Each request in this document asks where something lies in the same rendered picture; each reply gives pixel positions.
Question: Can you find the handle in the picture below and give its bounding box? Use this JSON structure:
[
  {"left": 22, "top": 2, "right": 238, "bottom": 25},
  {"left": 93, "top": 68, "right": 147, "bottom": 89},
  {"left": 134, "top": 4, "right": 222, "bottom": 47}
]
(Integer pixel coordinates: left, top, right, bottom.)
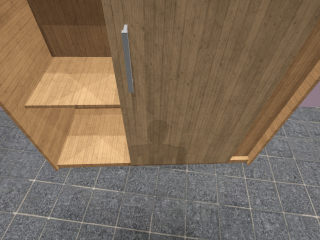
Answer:
[{"left": 121, "top": 24, "right": 134, "bottom": 93}]

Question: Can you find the wardrobe door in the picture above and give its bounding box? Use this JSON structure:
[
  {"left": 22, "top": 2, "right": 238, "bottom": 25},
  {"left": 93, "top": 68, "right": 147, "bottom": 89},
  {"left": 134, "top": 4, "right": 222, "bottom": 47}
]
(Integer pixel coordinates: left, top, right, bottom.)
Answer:
[
  {"left": 101, "top": 0, "right": 320, "bottom": 165},
  {"left": 233, "top": 18, "right": 320, "bottom": 157}
]

